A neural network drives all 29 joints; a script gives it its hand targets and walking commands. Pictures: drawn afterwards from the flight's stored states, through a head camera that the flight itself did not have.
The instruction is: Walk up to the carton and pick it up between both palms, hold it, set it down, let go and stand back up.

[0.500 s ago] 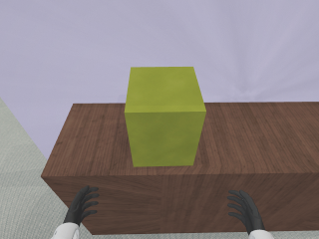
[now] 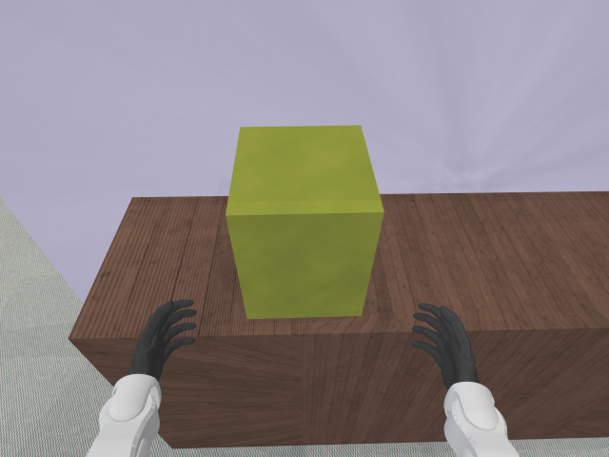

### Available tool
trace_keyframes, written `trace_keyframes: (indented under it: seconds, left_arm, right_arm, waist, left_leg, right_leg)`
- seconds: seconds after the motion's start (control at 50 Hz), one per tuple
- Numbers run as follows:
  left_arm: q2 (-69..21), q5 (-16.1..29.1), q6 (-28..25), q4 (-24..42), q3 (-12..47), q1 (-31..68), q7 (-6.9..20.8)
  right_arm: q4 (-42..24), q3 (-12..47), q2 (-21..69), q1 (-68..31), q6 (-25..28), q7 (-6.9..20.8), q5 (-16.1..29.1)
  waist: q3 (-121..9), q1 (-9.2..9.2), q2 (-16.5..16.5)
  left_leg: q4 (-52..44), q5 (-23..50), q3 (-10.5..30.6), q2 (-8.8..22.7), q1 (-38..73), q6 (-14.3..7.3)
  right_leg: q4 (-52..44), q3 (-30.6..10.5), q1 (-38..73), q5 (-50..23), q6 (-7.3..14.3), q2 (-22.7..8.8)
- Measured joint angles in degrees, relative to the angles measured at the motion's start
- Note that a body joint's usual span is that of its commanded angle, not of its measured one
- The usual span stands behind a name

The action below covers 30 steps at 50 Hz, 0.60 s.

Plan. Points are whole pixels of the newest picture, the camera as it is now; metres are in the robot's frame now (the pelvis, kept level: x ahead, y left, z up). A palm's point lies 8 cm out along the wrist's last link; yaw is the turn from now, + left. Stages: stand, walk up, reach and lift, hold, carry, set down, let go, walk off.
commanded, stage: reach and lift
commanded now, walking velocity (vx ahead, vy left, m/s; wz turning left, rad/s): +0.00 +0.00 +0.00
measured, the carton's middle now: (302, 224) +0.47 +0.05 +0.03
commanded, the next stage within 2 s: none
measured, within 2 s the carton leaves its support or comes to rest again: neither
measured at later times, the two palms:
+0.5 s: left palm (160, 286) +0.31 +0.23 +0.07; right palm (454, 299) +0.31 -0.16 +0.06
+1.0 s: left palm (156, 226) +0.37 +0.24 +0.12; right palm (447, 239) +0.38 -0.15 +0.10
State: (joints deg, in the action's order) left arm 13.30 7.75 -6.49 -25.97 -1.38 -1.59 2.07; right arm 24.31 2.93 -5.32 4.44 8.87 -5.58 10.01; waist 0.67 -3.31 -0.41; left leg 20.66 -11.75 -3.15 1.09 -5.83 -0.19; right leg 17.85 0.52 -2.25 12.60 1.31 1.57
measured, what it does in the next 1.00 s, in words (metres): stands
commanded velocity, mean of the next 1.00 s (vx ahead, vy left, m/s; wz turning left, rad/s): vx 0.00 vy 0.00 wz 0.00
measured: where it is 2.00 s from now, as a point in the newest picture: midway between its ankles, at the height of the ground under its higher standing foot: outside the picture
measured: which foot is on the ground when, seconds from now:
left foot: down 0.00-1.00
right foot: down 0.00-1.00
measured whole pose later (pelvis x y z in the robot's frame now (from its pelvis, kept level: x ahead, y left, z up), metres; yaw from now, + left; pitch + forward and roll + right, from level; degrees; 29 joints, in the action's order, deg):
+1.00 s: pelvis -0.01 +0.00 +0.00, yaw +1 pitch +1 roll -1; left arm 17.3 9.0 15.5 -38.9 -7.4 37.8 0.7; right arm 40.4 1.6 -10.5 -35.5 -8.8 -10.6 17.5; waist -1.3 -1.8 -0.7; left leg 21.9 -10.5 -1.7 1.6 -12.3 0.2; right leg 17.6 1.3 -7.8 10.8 1.5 2.3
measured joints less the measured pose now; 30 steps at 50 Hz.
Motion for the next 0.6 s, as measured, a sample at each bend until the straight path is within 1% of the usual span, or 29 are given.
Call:
trace_keyframes:
  seconds: [0.12, 0.2, 0.28, 0.46, 0.52, 0.6]
  left_arm:
    - [0.21, 0.29, -0.96, -0.56, -0.25, 2.10, 0.08]
    - [0.40, 0.55, 0.46, 0.27, -0.63, 3.97, 0.25]
    - [0.61, 0.66, 4.12, 2.11, -1.26, 6.42, 0.54]
    - [0.17, -0.64, 14.87, 7.26, -4.66, 12.58, 1.42]
    - [0.10, -0.93, 17.45, 7.61, -5.77, 14.88, 1.34]
    - [0.31, -0.84, 19.93, 6.34, -6.95, 18.43, 0.98]
  right_arm:
    - [1.61, 1.03, -0.29, -2.62, 1.76, -1.15, 1.64]
    - [1.84, 1.87, -0.76, -4.88, 1.64, -2.06, 2.82]
    - [1.04, 2.31, -1.36, -7.55, -0.23, -2.98, 3.73]
    - [-2.30, 2.33, -2.46, -13.30, -7.09, -4.80, 4.41]
    - [-2.70, 1.97, -2.54, -15.16, -9.12, -5.15, 4.67]
    - [-1.96, 1.41, -2.62, -18.35, -11.47, -5.53, 5.17]
  waist:
    - [0.07, 0.14, -0.26]
    - [0.22, 0.27, -0.42]
    - [0.61, 0.33, -0.58]
    - [2.45, 0.43, -0.86]
    - [2.76, 0.43, -0.90]
    - [2.67, 0.45, -0.84]
  left_leg:
    - [1.17, -0.93, 0.25, 0.19, -0.36, 0.25]
    - [1.51, -1.33, 0.45, 0.25, -0.19, 0.37]
    - [1.22, -1.38, 0.47, 0.28, 0.52, 0.46]
    - [-1.04, -0.42, -0.02, 0.36, 3.33, 0.57]
    - [-1.42, -0.08, -0.18, 0.40, 3.45, 0.56]
    - [-1.31, 0.29, -0.22, 0.47, 2.52, 0.52]
  right_leg:
    - [1.19, 0.10, -0.33, 0.99, 0.23, 0.21]
    - [1.45, 0.18, -0.09, 1.38, 0.33, 0.31]
    - [1.17, 0.08, 0.59, 1.41, 0.37, 0.37]
    - [-1.05, -0.63, 3.13, 0.21, 0.33, 0.53]
    - [-1.36, -0.81, 3.16, -0.17, 0.32, 0.57]
    - [-1.27, -0.87, 2.20, -0.58, 0.29, 0.64]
